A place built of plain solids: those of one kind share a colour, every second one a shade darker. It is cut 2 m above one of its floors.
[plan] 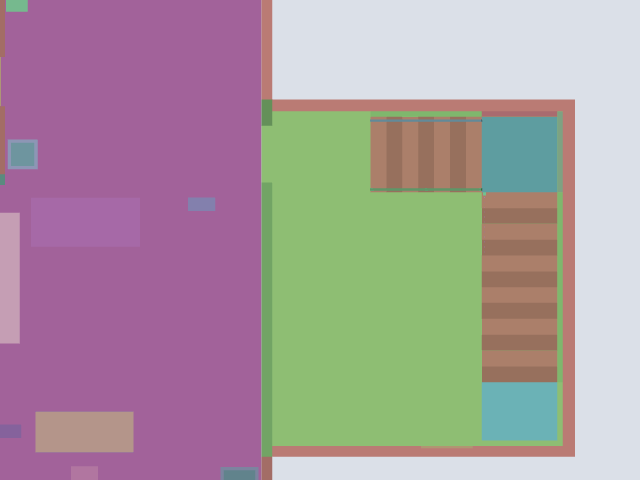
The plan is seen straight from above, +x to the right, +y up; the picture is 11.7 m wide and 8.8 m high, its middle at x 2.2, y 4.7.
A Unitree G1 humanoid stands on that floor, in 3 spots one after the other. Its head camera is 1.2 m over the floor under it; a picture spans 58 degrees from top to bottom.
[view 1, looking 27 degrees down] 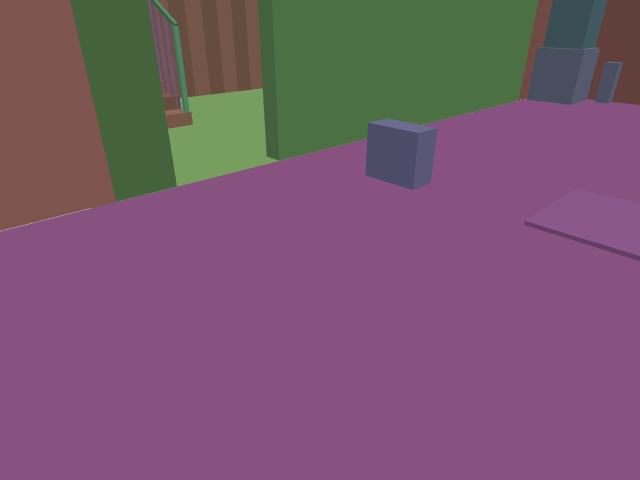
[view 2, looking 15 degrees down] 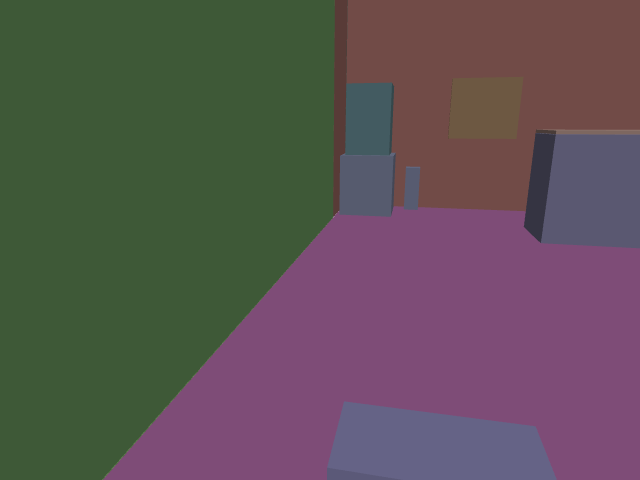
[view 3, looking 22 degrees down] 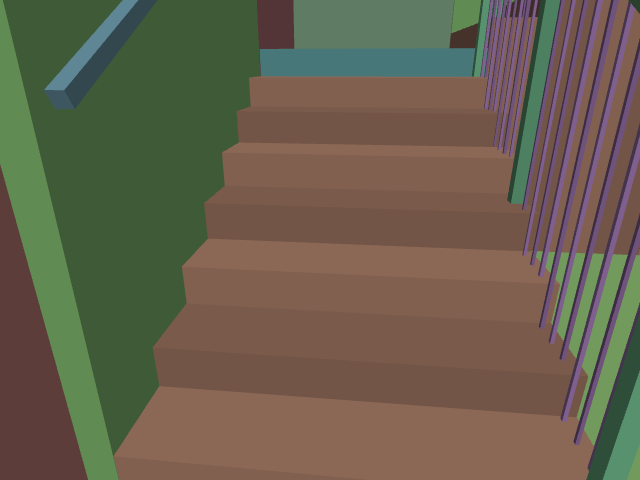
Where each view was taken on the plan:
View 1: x -2.07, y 8.21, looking -43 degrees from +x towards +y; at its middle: lobby_floor_slab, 2.64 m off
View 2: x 0.12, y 6.28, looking -78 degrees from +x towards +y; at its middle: lobby_floor_slab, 4.64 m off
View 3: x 2.27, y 6.28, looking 6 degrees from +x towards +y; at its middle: tread_slab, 1.87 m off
